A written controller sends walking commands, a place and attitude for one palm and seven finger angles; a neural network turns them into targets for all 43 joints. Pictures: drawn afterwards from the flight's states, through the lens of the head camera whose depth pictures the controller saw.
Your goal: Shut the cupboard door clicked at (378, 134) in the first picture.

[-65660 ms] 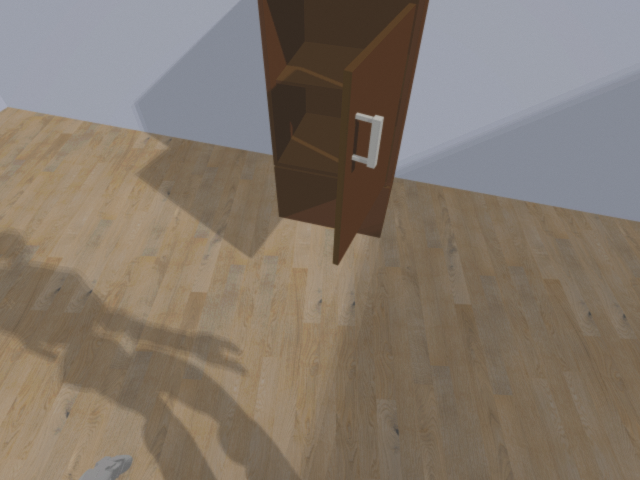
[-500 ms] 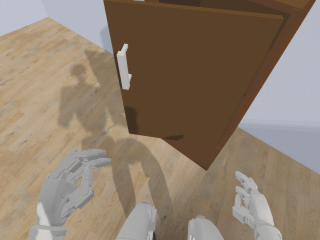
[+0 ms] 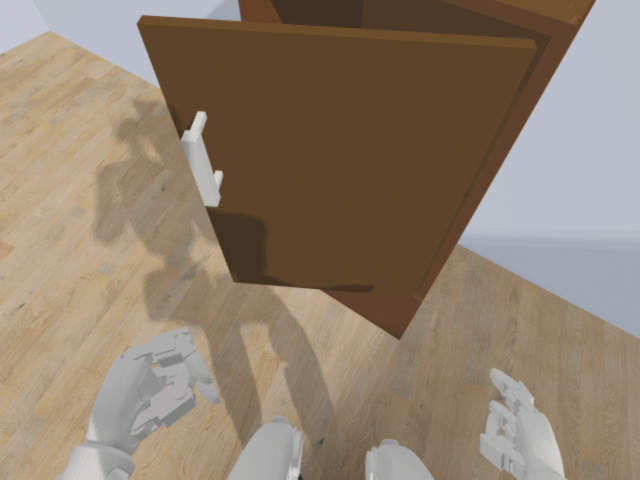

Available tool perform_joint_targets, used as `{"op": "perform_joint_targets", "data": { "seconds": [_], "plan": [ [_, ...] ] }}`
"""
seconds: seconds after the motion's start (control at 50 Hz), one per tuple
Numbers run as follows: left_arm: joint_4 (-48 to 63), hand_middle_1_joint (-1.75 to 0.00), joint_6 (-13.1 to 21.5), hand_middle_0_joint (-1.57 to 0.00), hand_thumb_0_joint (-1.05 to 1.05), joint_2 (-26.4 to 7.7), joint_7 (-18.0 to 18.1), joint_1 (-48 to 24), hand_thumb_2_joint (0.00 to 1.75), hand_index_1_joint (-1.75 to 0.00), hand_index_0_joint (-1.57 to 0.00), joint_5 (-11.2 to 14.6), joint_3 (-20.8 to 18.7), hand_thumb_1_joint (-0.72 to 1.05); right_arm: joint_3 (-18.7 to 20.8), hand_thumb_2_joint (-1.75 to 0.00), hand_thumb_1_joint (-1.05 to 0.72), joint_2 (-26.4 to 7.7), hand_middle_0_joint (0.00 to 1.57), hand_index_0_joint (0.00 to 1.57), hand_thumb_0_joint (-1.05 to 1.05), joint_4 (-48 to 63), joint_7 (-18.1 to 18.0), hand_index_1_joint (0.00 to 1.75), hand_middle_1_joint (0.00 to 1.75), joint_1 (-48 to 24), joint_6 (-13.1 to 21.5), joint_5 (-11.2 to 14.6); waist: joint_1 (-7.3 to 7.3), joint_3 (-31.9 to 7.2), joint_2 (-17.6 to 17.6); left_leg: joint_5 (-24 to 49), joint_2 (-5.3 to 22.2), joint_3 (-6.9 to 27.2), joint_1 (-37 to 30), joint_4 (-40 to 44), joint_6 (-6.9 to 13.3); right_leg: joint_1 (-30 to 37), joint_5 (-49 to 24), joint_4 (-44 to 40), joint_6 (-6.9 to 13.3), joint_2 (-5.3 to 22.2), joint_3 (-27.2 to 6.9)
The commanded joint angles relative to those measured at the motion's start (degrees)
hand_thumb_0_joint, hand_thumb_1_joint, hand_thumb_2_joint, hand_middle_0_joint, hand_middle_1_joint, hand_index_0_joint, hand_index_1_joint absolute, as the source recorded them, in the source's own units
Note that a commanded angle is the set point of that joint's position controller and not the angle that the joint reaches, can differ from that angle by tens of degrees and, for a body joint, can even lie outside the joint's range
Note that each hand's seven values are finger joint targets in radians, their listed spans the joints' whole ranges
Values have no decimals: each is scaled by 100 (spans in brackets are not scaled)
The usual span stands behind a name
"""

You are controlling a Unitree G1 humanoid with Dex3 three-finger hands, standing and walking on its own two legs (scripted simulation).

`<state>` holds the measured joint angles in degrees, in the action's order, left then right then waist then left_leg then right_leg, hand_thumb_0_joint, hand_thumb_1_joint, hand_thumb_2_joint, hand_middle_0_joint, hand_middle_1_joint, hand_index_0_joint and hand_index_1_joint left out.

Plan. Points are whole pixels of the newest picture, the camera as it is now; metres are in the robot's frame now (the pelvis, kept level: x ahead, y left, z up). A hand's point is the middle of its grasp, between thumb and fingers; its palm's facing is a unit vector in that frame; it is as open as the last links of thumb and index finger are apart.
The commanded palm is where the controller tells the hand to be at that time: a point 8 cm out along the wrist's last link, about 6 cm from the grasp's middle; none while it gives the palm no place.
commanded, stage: raise the hand and make a fist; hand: left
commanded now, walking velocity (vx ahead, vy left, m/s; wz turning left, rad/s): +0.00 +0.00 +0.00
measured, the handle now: (206, 161) +0.50 +0.20 +0.08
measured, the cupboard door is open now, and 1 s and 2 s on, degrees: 30 30 30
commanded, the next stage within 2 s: bring the fist close to the handle in 0.80 s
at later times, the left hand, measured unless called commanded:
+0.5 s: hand (151, 364) +0.22 +0.19 +0.09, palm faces +0.03 -1.00 -0.06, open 3.1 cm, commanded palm +0.20 +0.23 +0.07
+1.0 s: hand (166, 376) +0.22 +0.18 +0.06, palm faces -0.06 -1.00 -0.02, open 3.1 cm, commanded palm +0.22 +0.24 +0.07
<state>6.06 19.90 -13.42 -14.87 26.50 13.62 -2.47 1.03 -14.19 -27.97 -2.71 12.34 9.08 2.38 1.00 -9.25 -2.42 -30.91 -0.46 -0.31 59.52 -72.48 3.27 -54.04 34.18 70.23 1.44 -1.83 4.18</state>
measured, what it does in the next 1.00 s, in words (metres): stands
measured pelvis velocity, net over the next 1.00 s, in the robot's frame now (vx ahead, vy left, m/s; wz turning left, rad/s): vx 0.00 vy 0.00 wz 0.00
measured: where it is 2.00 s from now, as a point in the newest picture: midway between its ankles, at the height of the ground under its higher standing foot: outside the picture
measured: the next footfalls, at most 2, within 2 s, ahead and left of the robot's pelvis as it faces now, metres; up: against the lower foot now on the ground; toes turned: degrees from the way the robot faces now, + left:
none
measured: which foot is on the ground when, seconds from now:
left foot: down 0.00-1.00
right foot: down 0.00-1.00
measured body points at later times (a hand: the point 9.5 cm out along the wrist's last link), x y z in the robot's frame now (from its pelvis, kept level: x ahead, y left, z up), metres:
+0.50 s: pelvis +0.00 -0.01 +0.01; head +0.05 -0.01 +0.46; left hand +0.21 +0.24 +0.09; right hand +0.17 -0.25 -0.07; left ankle +0.04 +0.08 -0.63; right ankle +0.00 -0.11 -0.63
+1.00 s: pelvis +0.00 +0.00 +0.02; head +0.06 +0.01 +0.46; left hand +0.22 +0.23 +0.06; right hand +0.18 -0.23 -0.06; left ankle +0.04 +0.08 -0.63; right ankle +0.00 -0.11 -0.63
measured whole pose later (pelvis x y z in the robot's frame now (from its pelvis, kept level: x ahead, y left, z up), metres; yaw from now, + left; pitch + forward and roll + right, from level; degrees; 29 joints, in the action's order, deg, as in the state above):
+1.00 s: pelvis +0.00 +0.00 +0.02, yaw +0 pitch +15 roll -3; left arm -1.0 20.8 -14.7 -15.4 20.6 16.2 -5.6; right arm -1.9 -14.2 -27.0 -2.8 14.3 7.8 2.1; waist 0.5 -9.1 -2.8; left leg -28.9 -0.4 0.0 54.9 -68.3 3.4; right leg -49.1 31.8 65.4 1.2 -2.0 4.2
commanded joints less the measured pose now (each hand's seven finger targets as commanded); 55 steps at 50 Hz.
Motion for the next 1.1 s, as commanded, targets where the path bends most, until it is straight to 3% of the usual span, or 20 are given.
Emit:
{"op": "perform_joint_targets", "data": {
  "seconds": [0.0, 0.02, 0.06, 0.14, 0.2, 0.24, 0.32, 0.38, 0.44, 0.48, 0.54, 0.62, 0.68, 0.76, 0.84, 0.88, 0.92, 1.0, 1.02, 1.08],
  "plan": [
    [2023, -142, 602, -123, 0, -835, 349, 208, 90, -142, -123, 476, -1226, 90, 262, -90, -90, -483, 20, 20, 0, 1005, -88, 30, 30, 1, 216, 11, 250, -2086, -197, 2552, 69, 405, -2007, 1268, -248, 1383, -2568, -960, 84, -36, -252],
    [1952, -144, 658, -124, 0, -826, 429, 189, 90, -144, -124, 476, -1240, 90, 232, -90, -90, -473, 20, 20, 0, 964, -82, 30, 30, 29, 192, -15, 230, -1952, -273, 2611, 75, 425, -1972, 1250, -246, 1341, -2620, -953, 101, -71, -253],
    [1515, -148, 756, -128, 0, -435, 433, 72, 90, -148, -128, 427, -845, 90, 217, -90, -90, -492, 20, 20, 0, 884, -53, 30, 30, 57, 150, -22, -53, -1415, -8, 2292, 106, 413, -1773, 1201, -242, 1035, -2451, -1033, 46, -57, -209],
    [463, -150, 554, -130, 0, -227, -10, -201, 90, -150, -130, 211, -238, 90, 182, -90, -90, -691, 20, 20, 0, 837, -37, 30, 30, 67, 120, -10, -386, -635, 262, 1481, 124, 434, -1198, 1129, -179, 635, -1786, -1289, 10, -21, -309],
    [421, -150, 348, -130, 0, -635, -293, -453, 90, -150, -130, 233, -431, 90, 155, -90, -90, -785, 20, 20, 0, 998, -75, 30, 30, 56, 144, 22, -297, -821, 295, 1163, 88, 434, -1142, 1221, -135, 855, -1312, -1515, 25, 22, -474],
    [764, -150, 365, -130, 0, -965, -276, -609, 90, -150, -130, 344, -852, 90, 140, -90, -90, -759, 20, 20, 0, 1057, -98, 30, 30, 6, 131, 10, -109, -1219, 137, 1296, 66, 371, -1265, 1224, -128, 1187, -1362, -1514, 47, 45, -578],
    [1467, -150, 694, -130, 0, -1334, 124, -818, 90, -150, -130, 544, -1516, 90, 97, -90, -90, -618, 20, 20, 0, 1036, -108, 30, 30, -47, 137, -27, 123, -1592, -260, 1584, 83, 375, -1599, 1369, -175, 1439, -1623, -1383, 98, -30, -491],
    [1010, -150, 806, -130, 0, -834, 282, -706, 90, -150, -130, 527, -1149, 90, 69, -90, -90, -587, 20, 20, 0, 935, -51, 30, 30, -55, 138, -17, -35, -1136, -247, 1328, 91, 371, -1510, 1425, -197, 1109, -1362, -1467, 66, -37, -436],
    [180, -150, 584, -130, 0, -423, 67, -464, 90, -150, -130, 406, -600, 90, 97, -90, -90, -696, 20, 20, 0, 887, -18, 30, 30, -19, 112, 21, -227, -651, 145, 923, 104, 384, -1203, 1420, -168, 848, -861, -1668, 4, -5, -485],
    [-87, -150, 376, -130, 0, -462, -151, -449, 90, -150, -130, 379, -465, 90, 108, -90, -90, -776, 20, 20, 0, 931, -31, 30, 30, 33, 117, 50, -266, -576, 358, 832, 78, 388, -1071, 1397, -137, 921, -719, -1807, -27, 51, -617],
    [225, -150, 329, -130, 0, -824, -299, -687, 90, -150, -130, 438, -744, 90, 130, -90, -90, -817, 20, 20, 0, 1006, -74, 30, 30, 38, 153, 45, -169, -942, 345, 1033, 60, 376, -1170, 1367, -108, 1198, -938, -1778, -32, 94, -706],
    [1125, -150, 822, -130, 0, -1344, 53, -1060, 90, -150, -130, 540, -1417, 90, 115, -90, -90, -719, 20, 20, 0, 951, -95, 30, 30, -12, 214, -37, 42, -1373, -138, 1415, 96, 401, -1534, 1457, -154, 1281, -1401, -1436, 85, -27, -479],
    [945, -150, 1077, -130, 0, -941, 264, -816, 90, -150, -130, 523, -1228, 90, 100, -90, -90, -643, 20, 20, 0, 845, -32, 30, 30, -41, 222, -50, 7, -1223, -262, 1405, 110, 435, -1670, 1538, -202, 995, -1392, -1315, 102, -61, -303],
    [183, -150, 766, -130, 0, -534, 79, -486, 90, -150, -130, 380, -686, 90, 130, -90, -90, -754, 20, 20, 0, 835, 25, 30, 30, -29, 139, -1, -177, -805, -38, 929, 130, 478, -1483, 1622, -184, 725, -1023, -1460, 50, -63, -260],
    [219, -150, 323, -130, 0, -670, -237, -604, 90, -150, -130, 358, -607, 90, 140, -90, -90, -845, 20, 20, 0, 981, -26, 30, 30, 40, 111, 58, -204, -935, 174, 973, 113, 497, -1516, 1663, -131, 959, -1123, -1579, 32, -41, -298],
    [568, -150, 353, -130, 0, -868, -211, -834, 90, -150, -130, 423, -840, 90, 132, -90, -90, -830, 20, 20, 0, 1028, -66, 30, 30, 29, 122, 38, -154, -1124, 111, 1152, 108, 500, -1646, 1661, -139, 1046, -1289, -1524, 44, -52, -267],
    [979, -150, 583, -130, 0, -1073, -38, -1625, 90, -150, -130, 464, -1011, 90, 86, -90, -90, -809, 20, 20, 0, 931, -111, 30, 30, 26, 171, -30, -215, -1187, -63, 1176, 128, 543, -1688, 1536, -146, 881, -1298, -1389, 67, -80, -254],
    [645, -150, 1013, -130, 0, -822, 254, -2048, 90, -150, -130, 376, -934, 90, 58, -90, -90, -756, 20, 20, 0, 695, -69, 30, 30, -11, 254, -76, -228, -1129, -289, 958, 173, 696, -1798, 1562, -238, 391, -1054, -1184, 111, -92, -152],
    [596, -150, 995, -130, 0, -788, 266, -2100, 90, -150, -130, 319, -840, 90, 64, -90, -90, -790, 20, 20, 0, 665, -45, 30, 30, -6, 248, -82, -223, -1215, -485, 1026, 175, 735, -1903, 1577, -248, 346, -1110, -1130, 123, -96, -135],
    [89, -150, 606, -130, 0, -522, 169, -1827, 90, -150, -130, 172, -437, 90, 99, -90, -90, -851, 20, 20, 0, 684, 26, 30, 30, 77, 178, -32, -255, -1339, -408, 1113, 215, 793, -2107, 1737, -281, 409, -1239, -1232, 89, -53, -85]
  ]
}}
